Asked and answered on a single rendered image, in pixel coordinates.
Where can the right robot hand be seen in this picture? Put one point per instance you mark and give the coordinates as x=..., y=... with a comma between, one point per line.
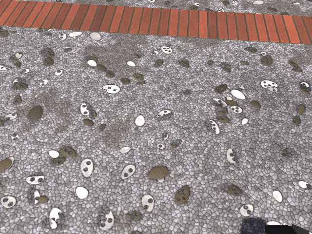
x=284, y=229

